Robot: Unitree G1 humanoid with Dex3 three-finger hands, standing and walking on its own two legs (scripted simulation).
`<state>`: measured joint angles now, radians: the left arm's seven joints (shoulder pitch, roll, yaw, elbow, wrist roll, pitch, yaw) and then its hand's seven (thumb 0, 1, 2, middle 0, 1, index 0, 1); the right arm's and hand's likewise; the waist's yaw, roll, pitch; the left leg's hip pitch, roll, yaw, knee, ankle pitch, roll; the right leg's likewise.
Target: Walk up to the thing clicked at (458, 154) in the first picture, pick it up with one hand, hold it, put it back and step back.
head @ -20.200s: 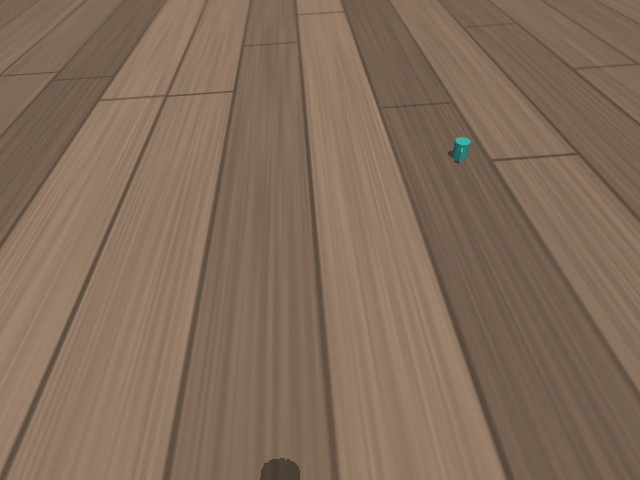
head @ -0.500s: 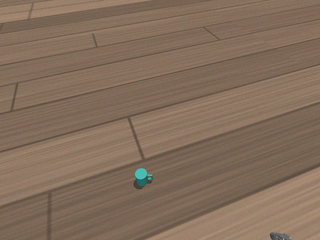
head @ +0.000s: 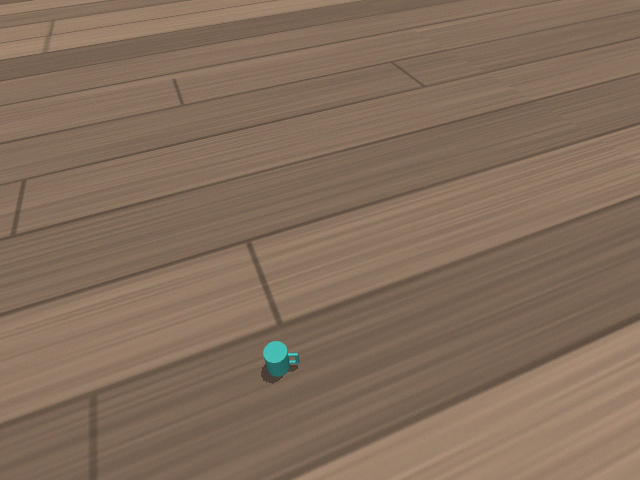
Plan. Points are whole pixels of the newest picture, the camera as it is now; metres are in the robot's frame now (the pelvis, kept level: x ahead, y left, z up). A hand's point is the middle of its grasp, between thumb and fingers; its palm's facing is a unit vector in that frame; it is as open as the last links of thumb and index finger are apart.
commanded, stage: stand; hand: left
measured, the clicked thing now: (282, 358) +0.69 +0.18 -0.73
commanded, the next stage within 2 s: walk up in 0.62 s
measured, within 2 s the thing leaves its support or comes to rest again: neither
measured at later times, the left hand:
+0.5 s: hand out of the picture +0.07 +0.25 -0.16, palm faces -0.04 -0.94 -0.34, open 7.3 cm
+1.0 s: hand out of the picture +0.11 +0.31 -0.17, palm faces -0.02 -0.94 -0.34, open 7.3 cm
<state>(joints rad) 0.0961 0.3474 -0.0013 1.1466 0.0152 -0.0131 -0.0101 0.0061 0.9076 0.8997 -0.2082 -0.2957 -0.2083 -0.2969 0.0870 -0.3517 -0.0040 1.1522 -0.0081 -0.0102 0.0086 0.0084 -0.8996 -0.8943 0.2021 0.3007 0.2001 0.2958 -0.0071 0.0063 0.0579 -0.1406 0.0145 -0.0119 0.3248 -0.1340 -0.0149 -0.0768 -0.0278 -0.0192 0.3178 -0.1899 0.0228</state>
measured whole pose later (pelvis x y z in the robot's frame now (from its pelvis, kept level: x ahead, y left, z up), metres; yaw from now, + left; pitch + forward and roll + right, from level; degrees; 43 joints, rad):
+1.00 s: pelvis +0.10 +0.03 -0.01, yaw +1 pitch -3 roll -1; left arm 0.30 0.44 0.06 1.00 0.02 0.01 -0.04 0.01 0.91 0.90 -0.21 -0.30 -0.21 -0.30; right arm 0.26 -0.38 -0.07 0.96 -0.03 -0.07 0.03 0.01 -0.90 -0.89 0.20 0.30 0.20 0.30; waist -0.01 -0.05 0.08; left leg -0.18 0.01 0.05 0.48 -0.25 0.03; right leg -0.30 0.02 0.07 0.99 -0.43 -0.04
